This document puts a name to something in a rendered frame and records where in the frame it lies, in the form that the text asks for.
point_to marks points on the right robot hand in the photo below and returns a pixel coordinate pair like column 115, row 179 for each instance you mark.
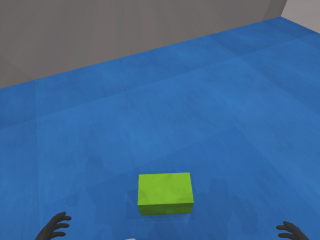
column 290, row 227

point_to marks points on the left robot hand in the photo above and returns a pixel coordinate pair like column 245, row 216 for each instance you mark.
column 47, row 232

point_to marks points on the carton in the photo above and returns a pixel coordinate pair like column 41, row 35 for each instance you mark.
column 165, row 194

